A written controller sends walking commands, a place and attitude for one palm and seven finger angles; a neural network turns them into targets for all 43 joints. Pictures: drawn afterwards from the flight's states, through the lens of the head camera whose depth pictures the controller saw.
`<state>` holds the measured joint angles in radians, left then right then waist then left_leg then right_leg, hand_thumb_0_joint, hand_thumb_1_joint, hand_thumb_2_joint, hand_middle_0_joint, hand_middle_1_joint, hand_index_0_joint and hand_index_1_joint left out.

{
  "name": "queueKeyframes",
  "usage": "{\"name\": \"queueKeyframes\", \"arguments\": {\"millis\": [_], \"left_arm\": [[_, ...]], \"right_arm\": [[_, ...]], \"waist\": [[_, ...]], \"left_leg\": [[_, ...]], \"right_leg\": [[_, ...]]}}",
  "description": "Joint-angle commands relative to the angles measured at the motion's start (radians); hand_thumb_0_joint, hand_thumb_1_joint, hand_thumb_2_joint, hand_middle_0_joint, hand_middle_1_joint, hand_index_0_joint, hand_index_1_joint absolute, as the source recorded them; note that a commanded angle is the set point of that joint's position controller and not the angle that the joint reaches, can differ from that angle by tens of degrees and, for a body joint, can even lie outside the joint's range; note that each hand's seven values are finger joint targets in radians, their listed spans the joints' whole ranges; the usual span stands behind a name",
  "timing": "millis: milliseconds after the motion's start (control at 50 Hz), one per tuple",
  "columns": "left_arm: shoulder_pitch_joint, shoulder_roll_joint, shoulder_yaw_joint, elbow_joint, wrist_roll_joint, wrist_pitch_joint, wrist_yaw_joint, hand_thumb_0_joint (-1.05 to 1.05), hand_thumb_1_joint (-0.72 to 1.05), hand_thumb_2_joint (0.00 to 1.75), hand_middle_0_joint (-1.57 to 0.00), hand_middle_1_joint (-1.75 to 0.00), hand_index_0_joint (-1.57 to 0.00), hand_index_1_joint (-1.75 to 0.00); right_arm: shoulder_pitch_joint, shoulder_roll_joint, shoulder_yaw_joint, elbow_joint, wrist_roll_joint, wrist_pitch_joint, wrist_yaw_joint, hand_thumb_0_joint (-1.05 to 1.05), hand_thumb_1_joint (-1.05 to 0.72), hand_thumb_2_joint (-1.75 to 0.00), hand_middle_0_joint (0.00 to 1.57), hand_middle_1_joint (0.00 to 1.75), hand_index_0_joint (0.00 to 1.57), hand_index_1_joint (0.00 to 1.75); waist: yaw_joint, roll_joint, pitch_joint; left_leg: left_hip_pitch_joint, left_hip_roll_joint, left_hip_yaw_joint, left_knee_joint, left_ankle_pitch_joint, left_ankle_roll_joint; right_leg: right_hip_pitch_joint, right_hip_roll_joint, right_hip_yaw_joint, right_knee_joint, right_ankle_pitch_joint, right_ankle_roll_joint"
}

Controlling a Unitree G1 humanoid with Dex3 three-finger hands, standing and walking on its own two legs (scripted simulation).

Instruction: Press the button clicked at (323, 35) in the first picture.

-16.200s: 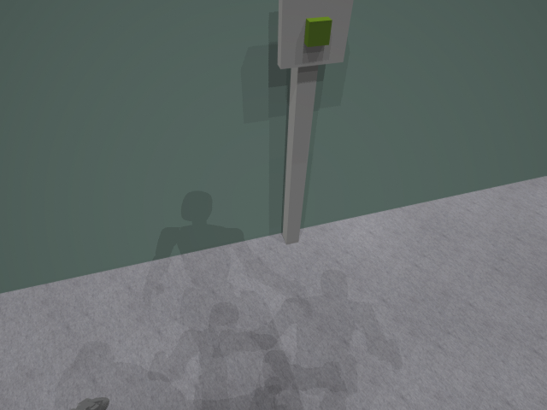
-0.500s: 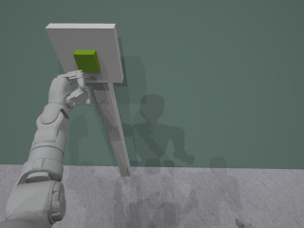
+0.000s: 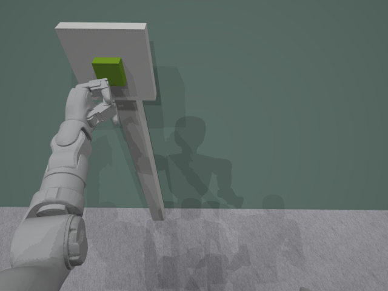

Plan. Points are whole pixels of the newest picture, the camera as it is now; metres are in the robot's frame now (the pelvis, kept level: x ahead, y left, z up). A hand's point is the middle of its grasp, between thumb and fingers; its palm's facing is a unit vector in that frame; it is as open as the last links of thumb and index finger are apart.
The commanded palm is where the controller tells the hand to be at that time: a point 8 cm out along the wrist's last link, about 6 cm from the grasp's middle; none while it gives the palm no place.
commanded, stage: press the button with the knuckle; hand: left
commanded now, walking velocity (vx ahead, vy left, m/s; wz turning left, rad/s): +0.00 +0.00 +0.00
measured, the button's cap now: (110, 71) +0.54 +0.19 +0.18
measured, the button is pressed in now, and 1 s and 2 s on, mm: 0 13 0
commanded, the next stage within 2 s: hold the button down briefly in 0.82 s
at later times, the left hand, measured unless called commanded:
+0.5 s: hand (123, 95) +0.49 +0.16 +0.15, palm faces +0.01 -1.00 -0.01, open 3.0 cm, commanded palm +0.48 +0.21 +0.15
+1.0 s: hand (121, 92) +0.50 +0.16 +0.15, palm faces +0.00 -1.00 -0.01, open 2.9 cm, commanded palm +0.51 +0.21 +0.15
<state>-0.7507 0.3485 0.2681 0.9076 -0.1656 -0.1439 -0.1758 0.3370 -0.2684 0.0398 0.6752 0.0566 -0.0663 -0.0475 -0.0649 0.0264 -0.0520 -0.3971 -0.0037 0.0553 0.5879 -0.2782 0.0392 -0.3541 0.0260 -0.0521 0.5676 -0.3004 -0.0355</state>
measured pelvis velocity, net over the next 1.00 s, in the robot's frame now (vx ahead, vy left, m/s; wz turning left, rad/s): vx -0.02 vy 0.00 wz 0.01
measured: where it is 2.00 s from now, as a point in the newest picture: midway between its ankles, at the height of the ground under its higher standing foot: outside the picture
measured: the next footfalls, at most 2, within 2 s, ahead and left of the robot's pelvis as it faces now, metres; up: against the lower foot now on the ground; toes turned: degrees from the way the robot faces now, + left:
none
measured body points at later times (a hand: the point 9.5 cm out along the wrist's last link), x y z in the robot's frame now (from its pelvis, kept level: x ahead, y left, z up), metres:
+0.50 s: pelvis +0.00 +0.00 -0.01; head +0.05 +0.00 +0.44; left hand +0.48 +0.21 +0.15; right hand +0.02 -0.27 -0.12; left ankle +0.01 +0.09 -0.73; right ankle -0.01 -0.10 -0.73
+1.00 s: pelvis -0.02 +0.00 -0.01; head +0.06 +0.00 +0.43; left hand +0.49 +0.22 +0.15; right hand -0.02 -0.28 -0.12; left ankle +0.01 +0.09 -0.73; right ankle -0.01 -0.10 -0.73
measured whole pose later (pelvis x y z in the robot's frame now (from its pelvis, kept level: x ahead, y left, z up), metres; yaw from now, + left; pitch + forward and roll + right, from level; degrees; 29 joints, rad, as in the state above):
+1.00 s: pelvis -0.02 +0.00 -0.01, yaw +0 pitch +12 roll -2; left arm -1.12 0.53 0.32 1.34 -0.09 -0.24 -0.21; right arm 0.43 -0.30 0.05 0.71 0.03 -0.08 -0.03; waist -0.17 0.03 -0.05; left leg -0.62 0.02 0.03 0.69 -0.28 0.03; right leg -0.55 0.04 -0.08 0.64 -0.29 -0.04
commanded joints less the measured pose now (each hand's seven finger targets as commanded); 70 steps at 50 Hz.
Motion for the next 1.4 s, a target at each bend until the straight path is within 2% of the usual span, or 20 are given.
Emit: {"name": "queueKeyframes", "arguments": {"millis": [0, 160, 260, 380, 440, 480, 580, 640, 700, 820, 900, 960, 1020, 1100, 1140, 1200, 1240, 1300, 1320, 1380], "left_arm": [[-0.523, 0.222, 0.038, -0.140, -0.005, -0.081, -0.003, 0.00, 0.90, 0.90, -1.30, -1.50, -1.30, -1.50], [-0.624, 0.239, 0.044, -0.089, 0.017, -0.120, 0.002, 0.00, 0.90, 0.90, -1.30, -1.50, -1.30, -1.50], [-0.650, 0.243, 0.050, -0.010, 0.026, -0.123, 0.014, 0.00, 0.90, 0.90, -1.30, -1.50, -1.30, -1.50], [-0.732, 0.335, 0.102, 0.011, 0.055, -0.145, 0.029, 0.00, 0.90, 0.90, -1.30, -1.50, -1.30, -1.50], [-0.760, 0.315, 0.081, 0.035, 0.057, -0.147, 0.023, 0.00, 0.90, 0.90, -1.30, -1.50, -1.30, -1.50], [-0.771, 0.327, 0.093, 0.056, 0.050, -0.147, 0.019, 0.00, 0.90, 0.90, -1.30, -1.50, -1.30, -1.50], [-0.848, 0.350, 0.075, 0.111, 0.062, -0.139, 0.012, 0.00, 0.90, 0.90, -1.30, -1.50, -1.30, -1.50], [-0.871, 0.395, 0.104, 0.117, 0.061, -0.140, 0.008, 0.00, 0.90, 0.90, -1.30, -1.50, -1.30, -1.50], [-0.878, 0.429, 0.130, 0.151, 0.056, -0.142, -0.001, 0.00, 0.90, 0.90, -1.30, -1.50, -1.30, -1.50], [-0.953, 0.392, 0.075, 0.165, 0.063, -0.150, 0.004, 0.00, 0.90, 0.90, -1.30, -1.50, -1.30, -1.50], [-0.982, 0.410, 0.077, 0.184, 0.057, -0.152, 0.005, 0.00, 0.90, 0.90, -1.30, -1.50, -1.30, -1.50], [-0.974, 0.419, 0.075, 0.217, 0.061, -0.146, 0.005, 0.00, 0.90, 0.90, -1.30, -1.50, -1.30, -1.50], [-0.990, 0.410, 0.064, 0.211, 0.065, -0.147, 0.006, 0.00, 0.90, 0.90, -1.30, -1.50, -1.30, -1.50], [-0.992, 0.439, 0.089, 0.225, 0.058, -0.141, 0.007, 0.00, 0.90, 0.90, -1.30, -1.50, -1.30, -1.50], [-1.006, 0.423, 0.072, 0.220, 0.063, -0.145, 0.006, 0.00, 0.90, 0.90, -1.30, -1.50, -1.30, -1.50], [-0.996, 0.471, 0.101, 0.232, 0.068, -0.143, 0.011, 0.00, 0.90, 0.90, -1.30, -1.50, -1.30, -1.50], [-0.998, 0.417, 0.074, 0.222, 0.071, -0.146, 0.011, 0.00, 0.90, 0.90, -1.30, -1.50, -1.30, -1.50], [-0.985, 0.457, 0.113, 0.210, 0.070, -0.150, 0.017, 0.00, 0.90, 0.90, -1.30, -1.50, -1.30, -1.50], [-0.978, 0.424, 0.089, 0.203, 0.074, -0.151, 0.015, 0.00, 0.90, 0.90, -1.30, -1.50, -1.30, -1.50], [-0.934, 0.405, 0.098, 0.189, 0.070, -0.154, 0.015, 0.00, 0.90, 0.90, -1.30, -1.50, -1.30, -1.50]], "right_arm": [[0.032, -0.147, -0.051, -0.097, -0.004, -0.043, -0.012, 0.00, -0.90, -0.90, 0.20, 0.30, 0.20, 0.30], [0.079, -0.155, -0.061, -0.081, -0.012, -0.044, -0.005, 0.00, -0.90, -0.90, 0.20, 0.30, 0.20, 0.30], [0.110, -0.162, -0.063, -0.066, -0.018, -0.039, 0.000, 0.00, -0.90, -0.90, 0.20, 0.30, 0.20, 0.30], [0.145, -0.172, -0.063, -0.059, -0.029, -0.032, 0.001, 0.00, -0.90, -0.90, 0.20, 0.30, 0.20, 0.30], [0.154, -0.169, -0.064, -0.055, -0.027, -0.028, 0.002, 0.00, -0.90, -0.90, 0.20, 0.30, 0.20, 0.30], [0.166, -0.174, -0.065, -0.050, -0.030, -0.026, 0.003, 0.00, -0.90, -0.90, 0.20, 0.30, 0.20, 0.30], [0.181, -0.180, -0.059, -0.040, -0.028, -0.022, -0.001, 0.00, -0.90, -0.90, 0.20, 0.30, 0.20, 0.30], [0.195, -0.184, -0.059, -0.035, -0.030, -0.025, -0.002, 0.00, -0.90, -0.90, 0.20, 0.30, 0.20, 0.30], [0.206, -0.188, -0.058, -0.036, -0.030, -0.024, -0.001, 0.00, -0.90, -0.90, 0.20, 0.30, 0.20, 0.30], [0.212, -0.191, -0.054, -0.030, -0.029, -0.028, -0.001, 0.00, -0.90, -0.90, 0.20, 0.30, 0.20, 0.30], [0.225, -0.202, -0.051, -0.025, -0.030, -0.039, -0.005, 0.00, -0.90, -0.90, 0.20, 0.30, 0.20, 0.30], [0.230, -0.206, -0.047, -0.021, -0.029, -0.046, -0.006, 0.00, -0.90, -0.90, 0.20, 0.30, 0.20, 0.30], [0.236, -0.205, -0.046, -0.024, -0.032, -0.051, -0.005, 0.00, -0.90, -0.90, 0.20, 0.30, 0.20, 0.30], [0.248, -0.212, -0.046, -0.021, -0.034, -0.057, -0.006, 0.00, -0.90, -0.90, 0.20, 0.30, 0.20, 0.30], [0.248, -0.209, -0.046, -0.022, -0.034, -0.060, -0.004, 0.00, -0.90, -0.90, 0.20, 0.30, 0.20, 0.30], [0.252, -0.217, -0.044, -0.026, -0.034, -0.061, -0.006, 0.00, -0.90, -0.90, 0.20, 0.30, 0.20, 0.30], [0.255, -0.210, -0.047, -0.029, -0.039, -0.065, -0.002, 0.00, -0.90, -0.90, 0.20, 0.30, 0.20, 0.30], [0.257, -0.215, -0.050, -0.035, -0.043, -0.064, 0.001, 0.00, -0.90, -0.90, 0.20, 0.30, 0.20, 0.30], [0.254, -0.209, -0.050, -0.038, -0.045, -0.064, 0.005, 0.00, -0.90, -0.90, 0.20, 0.30, 0.20, 0.30], [0.254, -0.206, -0.054, -0.043, -0.048, -0.060, 0.010, 0.00, -0.90, -0.90, 0.20, 0.30, 0.20, 0.30]], "waist": [[-0.021, -0.015, -0.278], [-0.039, 0.020, -0.325], [-0.052, -0.010, -0.298], [-0.062, -0.004, -0.361], [-0.077, 0.028, -0.346], [-0.086, -0.020, -0.352], [-0.118, 0.000, -0.299], [-0.118, 0.039, -0.364], [-0.121, -0.010, -0.361], [-0.155, 0.055, -0.312], [-0.167, 0.028, -0.343], [-0.169, 0.038, -0.300], [-0.170, 0.069, -0.326], [-0.176, 0.018, -0.330], [-0.175, 0.058, -0.324], [-0.175, 0.041, -0.315], [-0.173, 0.061, -0.322], [-0.162, 0.053, -0.349], [-0.157, 0.087, -0.359], [-0.146, 0.058, -0.358]], "left_leg": [[0.198, 0.009, -0.080, -0.047, 0.203, 0.004], [0.214, 0.012, -0.083, -0.030, 0.214, 0.001], [0.184, 0.016, -0.087, -0.024, 0.200, 0.001], [0.166, 0.013, -0.086, -0.006, 0.215, 0.005], [0.160, 0.013, -0.081, 0.001, 0.204, 0.004], [0.149, 0.013, -0.081, 0.009, 0.209, 0.009], [0.092, 0.012, -0.083, 0.007, 0.126, 0.011], [0.107, 0.010, -0.082, 0.020, 0.153, 0.010], [0.065, 0.010, -0.080, 0.025, 0.138, 0.014], [0.067, 0.017, -0.094, 0.025, 0.070, 0.009], [0.046, 0.020, -0.098, 0.024, 0.034, 0.012], [0.018, 0.024, -0.104, 0.018, -0.020, 0.010], [0.028, 0.023, -0.104, 0.021, -0.015, 0.009], [0.003, 0.027, -0.106, 0.023, -0.029, 0.013], [0.009, 0.025, -0.107, 0.022, -0.047, 0.009], [-0.017, 0.028, -0.110, 0.022, -0.069, 0.011], [0.015, 0.026, -0.117, 0.020, -0.065, 0.007], [0.022, 0.025, -0.119, 0.027, -0.036, 0.008], [0.051, 0.025, -0.122, 0.026, -0.022, 0.003], [0.063, 0.026, -0.122, 0.032, 0.012, 0.005]], "right_leg": [[0.009, -0.002, 0.045, -0.067, 0.259, 0.007], [-0.028, 0.002, 0.046, -0.051, 0.252, 0.008], [-0.060, 0.007, 0.042, -0.047, 0.234, 0.010], [-0.038, 0.006, 0.051, -0.030, 0.259, 0.013], [-0.067, 0.007, 0.053, -0.034, 0.254, 0.016], [-0.058, 0.010, 0.055, -0.035, 0.267, 0.018], [-0.094, 0.006, 0.064, -0.049, 0.198, 0.023], [-0.081, 0.004, 0.072, -0.040, 0.226, 0.025], [-0.061, 0.005, 0.077, -0.042, 0.229, 0.030], [-0.153, 0.007, 0.070, -0.048, 0.134, 0.028], [-0.148, 0.006, 0.074, -0.049, 0.096, 0.033], [-0.181, 0.006, 0.071, -0.053, 0.037, 0.031], [-0.184, 0.006, 0.070, -0.048, 0.037, 0.030], [-0.174, 0.008, 0.071, -0.049, 0.027, 0.035], [-0.194, 0.008, 0.069, -0.047, 0.007, 0.032], [-0.195, 0.007, 0.069, -0.046, -0.013, 0.032], [-0.218, 0.010, 0.059, -0.039, -0.012, 0.028], [-0.203, 0.011, 0.058, -0.030, 0.008, 0.026], [-0.216, 0.011, 0.053, -0.025, 0.015, 0.023], [-0.208, 0.015, 0.046, -0.020, 0.041, 0.019]]}}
